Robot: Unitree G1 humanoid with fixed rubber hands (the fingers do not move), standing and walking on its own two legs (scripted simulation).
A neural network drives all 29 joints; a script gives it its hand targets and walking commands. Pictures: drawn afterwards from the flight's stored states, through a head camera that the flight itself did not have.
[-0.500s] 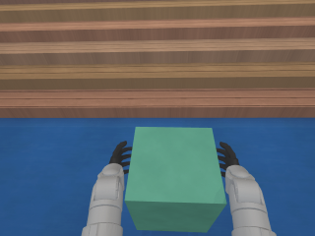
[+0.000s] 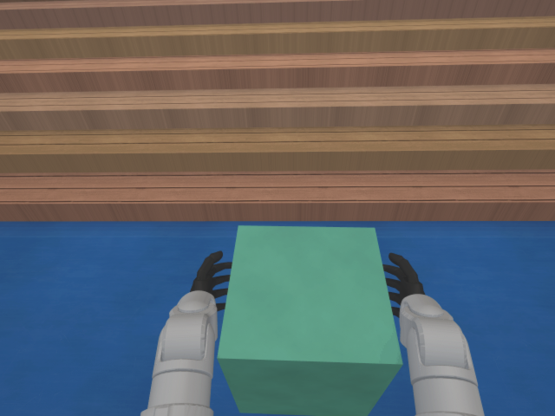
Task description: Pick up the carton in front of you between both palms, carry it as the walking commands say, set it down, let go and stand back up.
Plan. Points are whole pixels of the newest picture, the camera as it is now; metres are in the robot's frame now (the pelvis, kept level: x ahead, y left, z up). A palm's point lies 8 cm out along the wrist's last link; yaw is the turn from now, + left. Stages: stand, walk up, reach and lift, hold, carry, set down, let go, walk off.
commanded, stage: hold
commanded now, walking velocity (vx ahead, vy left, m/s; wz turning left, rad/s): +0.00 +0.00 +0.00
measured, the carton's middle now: (304, 324) +0.29 +0.00 -0.02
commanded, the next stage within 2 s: carry in 1.30 s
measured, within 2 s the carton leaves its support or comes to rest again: neither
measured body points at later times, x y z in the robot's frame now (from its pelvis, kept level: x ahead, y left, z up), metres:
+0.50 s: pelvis -0.01 +0.00 +0.00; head -0.05 +0.00 +0.45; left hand +0.30 +0.15 +0.04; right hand +0.29 -0.15 +0.04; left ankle +0.01 +0.13 -0.75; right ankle +0.02 -0.13 -0.75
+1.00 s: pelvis +0.00 +0.00 +0.00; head -0.04 +0.00 +0.45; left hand +0.29 +0.15 +0.04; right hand +0.29 -0.15 +0.04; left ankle +0.01 +0.13 -0.75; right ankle +0.02 -0.13 -0.75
